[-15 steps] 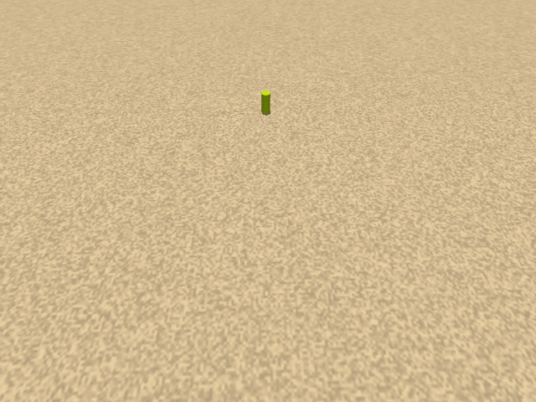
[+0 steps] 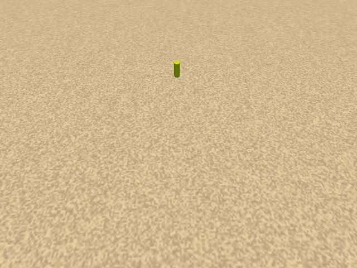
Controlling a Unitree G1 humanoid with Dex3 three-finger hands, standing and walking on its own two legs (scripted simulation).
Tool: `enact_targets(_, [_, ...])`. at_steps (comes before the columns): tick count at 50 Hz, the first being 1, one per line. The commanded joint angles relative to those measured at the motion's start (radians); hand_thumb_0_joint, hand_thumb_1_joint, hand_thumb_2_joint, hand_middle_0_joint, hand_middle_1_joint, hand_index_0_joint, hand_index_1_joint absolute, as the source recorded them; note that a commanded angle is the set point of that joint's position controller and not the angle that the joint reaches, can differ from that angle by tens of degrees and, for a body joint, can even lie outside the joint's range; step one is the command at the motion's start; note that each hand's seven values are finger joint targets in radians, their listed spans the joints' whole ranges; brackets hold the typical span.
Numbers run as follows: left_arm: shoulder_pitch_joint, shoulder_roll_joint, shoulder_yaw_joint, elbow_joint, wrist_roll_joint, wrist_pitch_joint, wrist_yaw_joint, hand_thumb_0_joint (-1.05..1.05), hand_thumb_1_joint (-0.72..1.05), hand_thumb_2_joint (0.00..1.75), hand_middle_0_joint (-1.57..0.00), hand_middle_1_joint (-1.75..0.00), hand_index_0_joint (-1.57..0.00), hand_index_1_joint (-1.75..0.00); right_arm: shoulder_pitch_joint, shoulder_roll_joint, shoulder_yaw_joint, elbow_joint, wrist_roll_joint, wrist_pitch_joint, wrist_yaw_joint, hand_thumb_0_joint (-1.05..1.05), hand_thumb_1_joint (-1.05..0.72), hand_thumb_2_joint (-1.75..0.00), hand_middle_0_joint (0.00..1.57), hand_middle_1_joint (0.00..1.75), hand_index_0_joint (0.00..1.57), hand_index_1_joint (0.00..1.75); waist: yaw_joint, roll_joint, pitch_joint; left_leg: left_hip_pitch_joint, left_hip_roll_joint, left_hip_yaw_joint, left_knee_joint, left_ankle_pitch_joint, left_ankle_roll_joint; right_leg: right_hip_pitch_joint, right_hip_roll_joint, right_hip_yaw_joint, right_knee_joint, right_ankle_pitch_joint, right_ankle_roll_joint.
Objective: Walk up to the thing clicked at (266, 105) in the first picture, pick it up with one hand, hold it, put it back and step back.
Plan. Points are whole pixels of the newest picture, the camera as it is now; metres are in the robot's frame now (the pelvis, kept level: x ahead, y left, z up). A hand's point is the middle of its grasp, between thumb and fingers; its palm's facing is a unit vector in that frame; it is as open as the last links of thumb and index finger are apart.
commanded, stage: stand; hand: left
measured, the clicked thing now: (176, 68) +1.94 +0.07 -0.71
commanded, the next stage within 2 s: walk up in 0.82 s
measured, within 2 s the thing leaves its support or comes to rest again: neither
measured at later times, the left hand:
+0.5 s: hand out of the picture +0.08 +0.25 -0.16, palm faces -0.02 -0.94 -0.34, open 7.3 cm
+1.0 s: hand out of the picture +0.11 +0.27 -0.15, palm faces -0.22 -0.89 -0.40, open 7.4 cm
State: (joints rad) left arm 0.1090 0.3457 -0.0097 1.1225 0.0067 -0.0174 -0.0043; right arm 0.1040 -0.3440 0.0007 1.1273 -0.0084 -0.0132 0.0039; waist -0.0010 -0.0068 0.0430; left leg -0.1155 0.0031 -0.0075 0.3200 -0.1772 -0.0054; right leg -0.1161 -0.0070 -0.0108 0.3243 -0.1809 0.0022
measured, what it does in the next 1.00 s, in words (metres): stands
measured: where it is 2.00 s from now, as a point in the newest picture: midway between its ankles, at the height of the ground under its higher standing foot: (189, 207)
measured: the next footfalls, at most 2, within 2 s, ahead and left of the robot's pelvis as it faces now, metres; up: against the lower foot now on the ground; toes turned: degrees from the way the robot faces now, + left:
right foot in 1.14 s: +0.13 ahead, -0.18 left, +0.00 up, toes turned -26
left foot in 1.56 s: +0.58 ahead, +0.04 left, +0.00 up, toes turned -31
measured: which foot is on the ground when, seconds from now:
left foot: down 0.00-1.00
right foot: down 0.00-0.92, up 0.94-1.00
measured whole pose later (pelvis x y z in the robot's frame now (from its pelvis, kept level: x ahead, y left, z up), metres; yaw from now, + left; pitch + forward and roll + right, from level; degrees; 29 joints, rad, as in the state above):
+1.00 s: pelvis +0.04 +0.00 -0.01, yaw -10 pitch +2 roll +1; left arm 0.25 0.39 0.03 1.09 0.01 0.00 -0.04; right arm 0.13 -0.43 -0.10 0.92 -0.04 -0.04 0.10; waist -0.03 0.04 -0.01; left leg -0.15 0.03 0.15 0.44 -0.32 0.03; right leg -0.39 -0.06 -0.02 0.78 -0.42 -0.02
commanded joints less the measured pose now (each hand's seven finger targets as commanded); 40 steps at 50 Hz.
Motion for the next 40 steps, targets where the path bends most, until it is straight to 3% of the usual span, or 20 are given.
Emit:
enact_targets(1, [-0.029,0.207,0.039,-0.061,0.002,-0.018,0.015,0.0,0.9,0.9,-0.2,-0.3,-0.2,-0.3,-0.035,-0.207,-0.037,-0.055,0.0,-0.021,-0.012,0.0,-0.9,-0.9,0.2,0.3,0.2,0.3,0.003,0.016,-0.066,0.01,0.119,-0.085,-0.047,0.106,0.027,0.005,-0.122,0.097,-0.053,0.103,-0.028])
enact_targets(8, [-0.027,0.211,0.04,-0.061,0.0,-0.018,0.015,0.0,0.9,0.9,-0.2,-0.3,-0.2,-0.3,-0.034,-0.211,-0.037,-0.056,0.001,-0.023,-0.013,0.0,-0.9,-0.9,0.2,0.3,0.2,0.3,0.005,0.023,-0.087,0.028,0.122,-0.085,-0.037,0.163,0.027,0.028,-0.128,0.098,-0.041,0.155,-0.032])
enact_targets(14, [-0.026,0.207,0.041,-0.056,0.002,-0.013,0.014,0.0,0.9,0.9,-0.2,-0.3,-0.2,-0.3,-0.036,-0.212,-0.036,-0.054,0.002,-0.022,-0.015,0.0,-0.9,-0.9,0.2,0.3,0.2,0.3,0.007,0.02,-0.072,0.015,0.12,-0.089,-0.049,0.132,0.025,0.017,-0.122,0.091,-0.045,0.117,-0.031])
enact_targets(22, [-0.028,0.213,0.045,-0.057,-0.001,-0.014,0.015,0.0,0.9,0.9,-0.2,-0.3,-0.2,-0.3,-0.032,-0.212,-0.036,-0.055,0.001,-0.025,-0.017,0.0,-0.9,-0.9,0.2,0.3,0.2,0.3,0.005,0.013,-0.083,0.04,0.125,-0.086,-0.037,0.208,0.025,0.029,-0.128,0.093,-0.034,0.188,-0.033])
enact_targets(40, [-0.035,0.217,0.048,-0.058,0.001,-0.017,0.018,0.0,0.9,0.9,-0.2,-0.3,-0.2,-0.3,-0.027,-0.21,-0.035,-0.059,0.001,-0.018,-0.017,0.0,-0.9,-0.9,0.2,0.3,0.2,0.3,0.001,0.005,-0.082,0.036,0.124,-0.083,-0.042,0.179,0.024,0.039,-0.129,0.091,-0.05,0.183,-0.029])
